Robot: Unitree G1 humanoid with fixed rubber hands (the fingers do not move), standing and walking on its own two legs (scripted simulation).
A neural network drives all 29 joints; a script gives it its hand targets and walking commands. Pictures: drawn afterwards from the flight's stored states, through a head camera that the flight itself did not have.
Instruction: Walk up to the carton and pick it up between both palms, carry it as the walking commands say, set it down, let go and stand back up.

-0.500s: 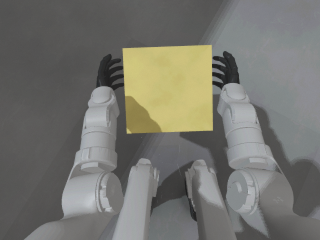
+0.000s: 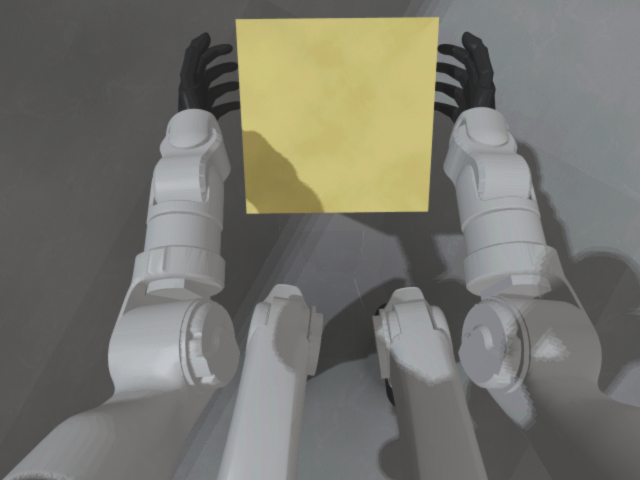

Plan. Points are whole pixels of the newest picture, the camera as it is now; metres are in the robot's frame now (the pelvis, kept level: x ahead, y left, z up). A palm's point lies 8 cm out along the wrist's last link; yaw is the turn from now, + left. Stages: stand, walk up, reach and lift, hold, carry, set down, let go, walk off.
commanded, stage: set down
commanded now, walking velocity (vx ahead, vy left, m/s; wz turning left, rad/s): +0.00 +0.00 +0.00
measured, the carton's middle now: (333, 124) +0.52 +0.03 -0.20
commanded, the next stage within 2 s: none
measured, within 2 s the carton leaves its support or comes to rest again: rests again in 1.88 s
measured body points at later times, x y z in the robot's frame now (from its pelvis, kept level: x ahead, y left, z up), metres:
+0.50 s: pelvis +0.00 +0.00 -0.06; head +0.35 +0.01 +0.22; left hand +0.54 +0.18 -0.20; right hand +0.55 -0.13 -0.21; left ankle +0.10 +0.12 -0.43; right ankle +0.11 -0.12 -0.43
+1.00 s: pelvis +0.01 +0.00 -0.09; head +0.38 +0.02 +0.16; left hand +0.55 +0.18 -0.28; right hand +0.56 -0.13 -0.28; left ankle +0.10 +0.12 -0.43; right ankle +0.11 -0.12 -0.43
